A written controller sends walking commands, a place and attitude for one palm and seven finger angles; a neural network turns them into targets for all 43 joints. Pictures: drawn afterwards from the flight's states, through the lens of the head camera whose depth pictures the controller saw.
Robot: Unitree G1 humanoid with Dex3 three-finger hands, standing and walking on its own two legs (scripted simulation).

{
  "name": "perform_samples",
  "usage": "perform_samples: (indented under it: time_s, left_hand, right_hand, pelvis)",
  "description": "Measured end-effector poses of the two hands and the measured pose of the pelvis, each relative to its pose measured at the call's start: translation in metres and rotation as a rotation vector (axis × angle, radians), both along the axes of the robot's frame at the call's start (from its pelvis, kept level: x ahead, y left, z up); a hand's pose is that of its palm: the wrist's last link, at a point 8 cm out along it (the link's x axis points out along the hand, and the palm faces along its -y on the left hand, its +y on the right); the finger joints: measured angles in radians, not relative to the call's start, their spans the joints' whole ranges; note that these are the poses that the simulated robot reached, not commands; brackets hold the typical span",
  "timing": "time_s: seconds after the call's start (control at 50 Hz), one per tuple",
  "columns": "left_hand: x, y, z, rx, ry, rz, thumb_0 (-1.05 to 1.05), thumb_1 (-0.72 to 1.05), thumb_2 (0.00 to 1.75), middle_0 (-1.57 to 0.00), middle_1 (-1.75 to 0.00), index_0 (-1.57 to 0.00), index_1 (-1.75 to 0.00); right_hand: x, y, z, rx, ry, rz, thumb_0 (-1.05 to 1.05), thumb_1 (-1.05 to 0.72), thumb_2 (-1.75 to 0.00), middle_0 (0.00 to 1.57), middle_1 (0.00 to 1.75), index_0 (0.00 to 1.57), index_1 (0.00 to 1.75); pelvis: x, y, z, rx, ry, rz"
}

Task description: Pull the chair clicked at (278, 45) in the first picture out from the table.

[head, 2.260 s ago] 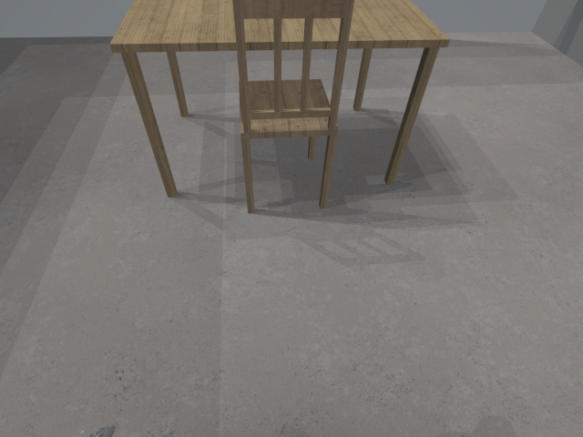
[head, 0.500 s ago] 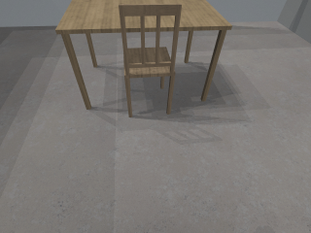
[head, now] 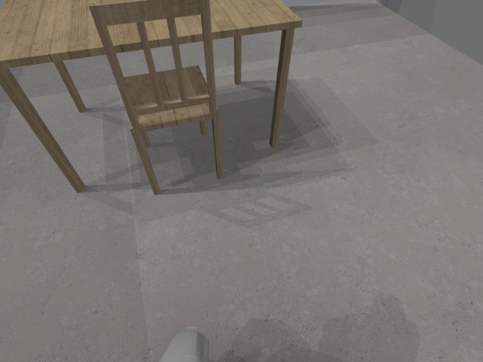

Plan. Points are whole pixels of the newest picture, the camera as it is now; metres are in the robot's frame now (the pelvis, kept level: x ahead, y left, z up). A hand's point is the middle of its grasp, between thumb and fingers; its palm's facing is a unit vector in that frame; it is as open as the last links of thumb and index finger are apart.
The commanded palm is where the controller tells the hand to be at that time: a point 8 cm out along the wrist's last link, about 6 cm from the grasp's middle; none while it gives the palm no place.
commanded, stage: walk to a spot facing it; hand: left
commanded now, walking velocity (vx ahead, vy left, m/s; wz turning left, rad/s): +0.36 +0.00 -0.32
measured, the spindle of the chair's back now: (151, 67) +1.02 +0.41 -0.08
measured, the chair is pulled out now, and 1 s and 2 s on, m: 0.00 0.00 0.00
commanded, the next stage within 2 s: turn to face it in 0.70 s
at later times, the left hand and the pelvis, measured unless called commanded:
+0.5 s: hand (159, 249) +0.37 +0.23 -0.16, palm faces -0.22 -0.96 -0.18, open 7.4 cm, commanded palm none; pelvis +0.22 +0.06 +0.00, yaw -15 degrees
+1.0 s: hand (224, 190) +0.56 +0.10 -0.17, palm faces -0.42 -0.88 -0.23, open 7.2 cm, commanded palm none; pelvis +0.40 -0.03 -0.01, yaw -25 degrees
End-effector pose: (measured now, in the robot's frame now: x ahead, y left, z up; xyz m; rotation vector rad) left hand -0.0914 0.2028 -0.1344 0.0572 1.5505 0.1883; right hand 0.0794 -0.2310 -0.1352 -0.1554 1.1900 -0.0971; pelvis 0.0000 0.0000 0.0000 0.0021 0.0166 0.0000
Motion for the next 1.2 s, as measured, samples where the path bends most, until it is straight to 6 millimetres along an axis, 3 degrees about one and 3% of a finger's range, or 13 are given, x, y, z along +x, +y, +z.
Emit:
perform_samples:
  time_s: [0.1, 0.18, 0.24, 0.3, 0.38, 0.52, 0.62, 0.72, 0.8, 0.9, 0.96, 1.08, 1.2]
  left_hand:
    - [0.042, 0.025, -0.011, -0.002, 0.028, 0.003, 0.00, 0.90, 0.90, -0.20, -0.30, -0.21, -0.30]
    - [0.093, 0.059, -0.034, -0.005, 0.039, -0.025, 0.00, 0.90, 0.90, -0.20, -0.30, -0.21, -0.30]
    - [0.154, 0.083, -0.038, 0.007, -0.012, -0.091, 0.00, 0.90, 0.90, -0.20, -0.30, -0.20, -0.30]
    - [0.232, 0.099, -0.031, 0.020, -0.122, -0.160, 0.01, 0.91, 0.90, -0.19, -0.29, -0.20, -0.30]
    - [0.334, 0.103, -0.015, 0.026, -0.271, -0.243, 0.00, 0.91, 0.90, -0.19, -0.29, -0.20, -0.30]
    - [0.479, 0.068, 0.002, -0.008, -0.416, -0.395, 0.00, 0.91, 0.90, -0.19, -0.29, -0.19, -0.30]
    - [0.564, 0.014, 0.001, -0.049, -0.452, -0.516, 0.00, 0.91, 0.90, -0.19, -0.29, -0.20, -0.30]
    - [0.636, -0.050, -0.011, -0.080, -0.507, -0.622, 0.00, 0.91, 0.90, -0.19, -0.29, -0.20, -0.30]
    - [0.657, -0.073, -0.017, -0.074, -0.507, -0.641, 0.00, 0.91, 0.90, -0.19, -0.29, -0.20, -0.30]
    - [0.654, -0.071, -0.011, -0.030, -0.399, -0.651, 0.00, 0.91, 0.90, -0.20, -0.30, -0.20, -0.30]
    - [0.659, -0.062, -0.004, 0.002, -0.381, -0.620, -0.01, 0.93, 0.90, -0.20, -0.30, -0.21, -0.30]
    - [0.668, -0.048, -0.008, -0.011, -0.382, -0.510, 0.00, 0.92, 0.90, -0.20, -0.30, -0.20, -0.30]
    - [0.663, -0.021, -0.034, -0.026, -0.328, -0.366, 0.00, 0.91, 0.90, -0.20, -0.30, -0.20, -0.30]
  right_hand:
    - [0.082, 0.030, 0.002, 0.002, -0.084, 0.031, 0.00, -0.91, -0.90, 0.19, 0.30, 0.19, 0.30]
    - [0.134, 0.049, -0.004, -0.035, -0.171, 0.019, 0.00, -0.91, -0.90, 0.20, 0.30, 0.20, 0.30]
    - [0.137, 0.056, 0.001, -0.047, -0.169, -0.042, 0.00, -0.91, -0.90, 0.20, 0.30, 0.20, 0.30]
    - [0.121, 0.061, 0.006, -0.053, -0.104, -0.114, 0.00, -0.91, -0.90, 0.20, 0.30, 0.20, 0.30]
    - [0.095, 0.052, 0.012, -0.096, -0.017, -0.237, -0.02, -0.94, -0.90, 0.20, 0.30, 0.20, 0.30]
    - [0.051, 0.057, 0.011, -0.082, 0.184, -0.381, -0.01, -0.93, -0.90, 0.20, 0.30, 0.19, 0.30]
    - [0.035, 0.073, 0.004, -0.018, 0.321, -0.484, 0.00, -0.92, -0.90, 0.19, 0.30, 0.19, 0.30]
    - [0.043, 0.077, -0.012, 0.067, 0.432, -0.574, 0.00, -0.91, -0.90, 0.20, 0.30, 0.19, 0.30]
    - [0.088, 0.050, -0.025, 0.075, 0.388, -0.608, 0.01, -0.91, -0.90, 0.20, 0.30, 0.20, 0.30]
    - [0.186, -0.003, -0.020, 0.015, 0.158, -0.583, 0.01, -0.91, -0.90, 0.20, 0.30, 0.19, 0.30]
    - [0.238, -0.023, -0.014, -0.004, 0.055, -0.550, 0.00, -0.91, -0.90, 0.19, 0.30, 0.19, 0.30]
    - [0.308, -0.035, -0.006, -0.024, 0.012, -0.449, 0.00, -0.93, -0.90, 0.19, 0.30, 0.19, 0.30]
    - [0.363, -0.031, -0.005, -0.063, 0.030, -0.326, 0.00, -0.92, -0.90, 0.20, 0.30, 0.19, 0.30]
  pelvis:
    - [0.047, 0.021, -0.009, -0.016, 0.002, -0.027]
    - [0.090, 0.044, -0.027, -0.027, -0.007, -0.069]
    - [0.113, 0.053, -0.023, -0.017, -0.022, -0.118]
    - [0.137, 0.059, -0.013, -0.016, -0.026, -0.149]
    - [0.168, 0.064, -0.003, -0.010, -0.020, -0.196]
    - [0.225, 0.058, 0.000, -0.005, -0.024, -0.268]
    - [0.268, 0.039, -0.007, -0.006, -0.023, -0.322]
    - [0.315, 0.003, -0.025, -0.005, -0.019, -0.377]
    - [0.340, -0.018, -0.030, -0.009, -0.031, -0.425]
    - [0.368, -0.030, -0.014, -0.014, -0.021, -0.459]
    - [0.385, -0.033, -0.009, -0.017, -0.016, -0.451]
    - [0.422, -0.033, -0.008, -0.040, -0.029, -0.380]
    - [0.454, -0.021, -0.019, -0.041, -0.032, -0.301]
